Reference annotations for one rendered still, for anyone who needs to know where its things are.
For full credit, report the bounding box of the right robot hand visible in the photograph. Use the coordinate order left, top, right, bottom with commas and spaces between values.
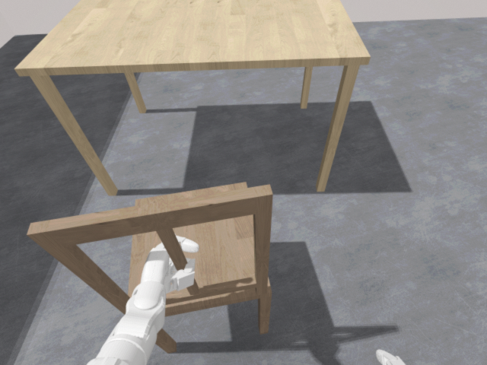
376, 350, 405, 365

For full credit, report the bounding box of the table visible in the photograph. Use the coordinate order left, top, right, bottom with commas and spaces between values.
14, 0, 371, 196

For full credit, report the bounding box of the chair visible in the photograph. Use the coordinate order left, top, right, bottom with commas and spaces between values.
27, 182, 273, 354

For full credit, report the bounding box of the left robot hand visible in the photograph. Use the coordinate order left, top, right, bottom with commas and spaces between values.
141, 234, 199, 294

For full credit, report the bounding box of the left robot forearm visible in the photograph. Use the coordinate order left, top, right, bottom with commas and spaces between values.
87, 281, 166, 365

